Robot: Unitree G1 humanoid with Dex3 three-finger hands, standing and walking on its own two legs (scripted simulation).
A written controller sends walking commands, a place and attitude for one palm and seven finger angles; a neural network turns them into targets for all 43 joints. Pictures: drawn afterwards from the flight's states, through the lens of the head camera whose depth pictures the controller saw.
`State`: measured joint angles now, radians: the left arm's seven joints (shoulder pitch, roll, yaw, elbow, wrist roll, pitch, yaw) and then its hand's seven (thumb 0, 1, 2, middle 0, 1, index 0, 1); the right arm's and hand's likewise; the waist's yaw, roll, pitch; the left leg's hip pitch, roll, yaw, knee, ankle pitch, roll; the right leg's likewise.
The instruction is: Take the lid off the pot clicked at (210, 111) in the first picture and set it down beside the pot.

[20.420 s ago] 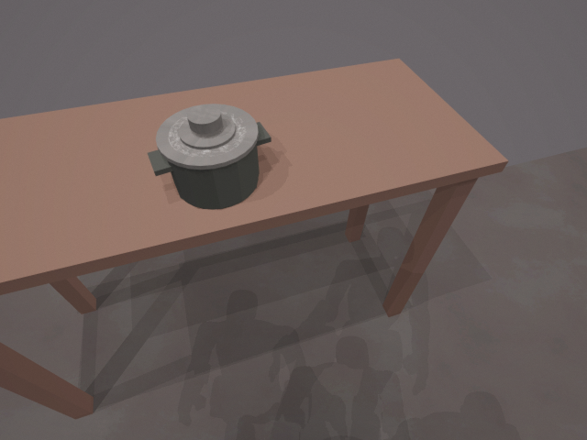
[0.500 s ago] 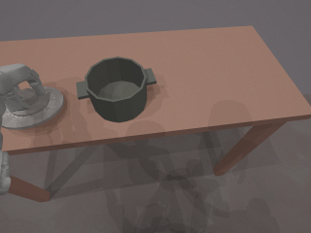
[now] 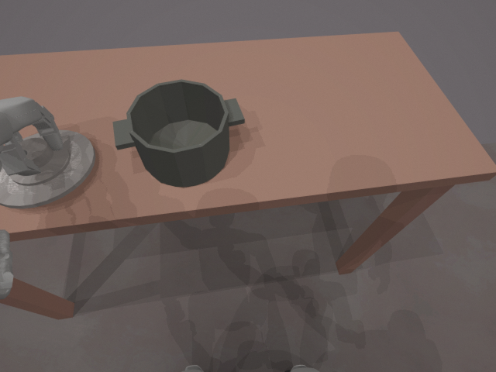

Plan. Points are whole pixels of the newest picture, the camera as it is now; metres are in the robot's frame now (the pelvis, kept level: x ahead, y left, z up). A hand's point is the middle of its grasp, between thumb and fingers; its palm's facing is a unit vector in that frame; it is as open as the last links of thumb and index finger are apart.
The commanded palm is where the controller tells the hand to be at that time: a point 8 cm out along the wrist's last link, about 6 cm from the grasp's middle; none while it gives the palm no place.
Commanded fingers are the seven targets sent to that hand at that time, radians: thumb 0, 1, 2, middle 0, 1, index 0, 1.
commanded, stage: lower the lid onto the table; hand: left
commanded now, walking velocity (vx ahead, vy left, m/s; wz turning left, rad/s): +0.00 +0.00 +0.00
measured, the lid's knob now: (32, 153) +0.46 +0.33 +0.06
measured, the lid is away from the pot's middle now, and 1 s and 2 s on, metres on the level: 0.24 0.25 0.25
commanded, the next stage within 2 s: open the fingers wide in 0.32 s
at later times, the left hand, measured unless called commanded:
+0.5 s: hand (24, 155) +0.44 +0.32 +0.08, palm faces -0.48 -0.08 -0.87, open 8.4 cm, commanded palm +0.46 +0.32 +0.13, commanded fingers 0.00 0.47 1.03 -0.74 -0.95 -0.76 -0.96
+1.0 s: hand (21, 159) +0.44 +0.33 +0.08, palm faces -0.44 -0.11 -0.89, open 8.6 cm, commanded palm +0.46 +0.33 +0.13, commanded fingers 0.00 0.12 0.76 -0.46 -0.89 -0.46 -0.89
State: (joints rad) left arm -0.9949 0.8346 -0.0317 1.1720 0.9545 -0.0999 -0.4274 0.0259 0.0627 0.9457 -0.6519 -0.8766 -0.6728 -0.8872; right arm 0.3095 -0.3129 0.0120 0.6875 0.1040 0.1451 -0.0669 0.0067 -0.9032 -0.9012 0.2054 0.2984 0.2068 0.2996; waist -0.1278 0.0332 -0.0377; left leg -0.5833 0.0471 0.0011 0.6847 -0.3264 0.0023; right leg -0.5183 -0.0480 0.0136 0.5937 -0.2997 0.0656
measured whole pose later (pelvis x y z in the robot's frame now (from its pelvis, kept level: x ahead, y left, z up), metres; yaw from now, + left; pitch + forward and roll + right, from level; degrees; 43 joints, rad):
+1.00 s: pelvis -0.01 +0.01 -0.01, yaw -1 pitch +14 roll -2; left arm -0.93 0.82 0.02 1.10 0.99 -0.13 -0.34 0.00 0.13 0.82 -0.58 -0.95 -0.58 -0.94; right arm 0.29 -0.29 0.02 0.65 0.09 0.18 -0.07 0.01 -0.90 -0.90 0.21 0.30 0.21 0.30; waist -0.12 0.03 -0.07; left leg -0.66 0.05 0.01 0.75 -0.34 0.01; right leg -0.59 -0.05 0.03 0.65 -0.31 0.07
